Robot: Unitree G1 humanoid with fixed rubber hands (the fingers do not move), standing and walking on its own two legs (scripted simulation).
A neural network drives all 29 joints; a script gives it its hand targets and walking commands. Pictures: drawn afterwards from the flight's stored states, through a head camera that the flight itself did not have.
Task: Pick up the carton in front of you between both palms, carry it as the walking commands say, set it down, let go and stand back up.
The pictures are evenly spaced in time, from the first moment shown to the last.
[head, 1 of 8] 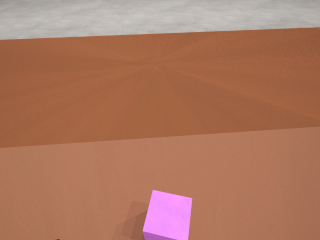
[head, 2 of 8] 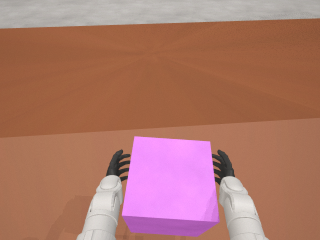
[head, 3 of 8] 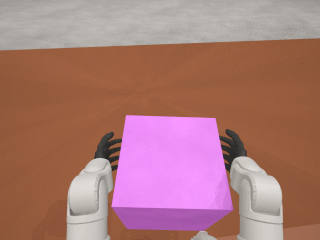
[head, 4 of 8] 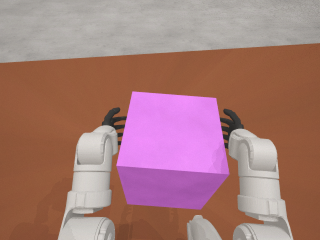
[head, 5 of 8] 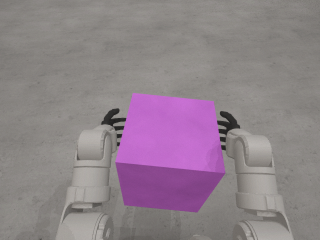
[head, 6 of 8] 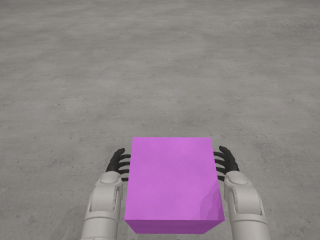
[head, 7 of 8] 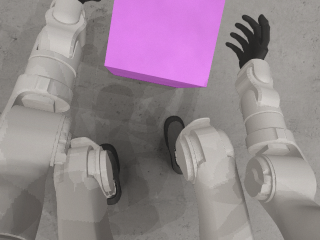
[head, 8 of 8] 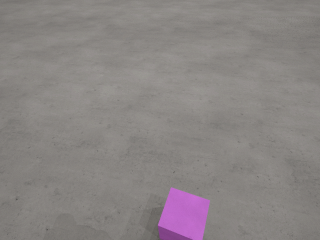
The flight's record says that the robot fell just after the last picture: no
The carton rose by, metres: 0.67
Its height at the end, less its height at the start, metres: -0.40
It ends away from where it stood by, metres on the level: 5.64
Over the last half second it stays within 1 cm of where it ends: yes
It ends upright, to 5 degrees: yes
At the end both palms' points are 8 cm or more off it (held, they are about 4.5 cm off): yes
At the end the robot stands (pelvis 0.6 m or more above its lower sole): yes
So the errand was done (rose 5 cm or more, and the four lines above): yes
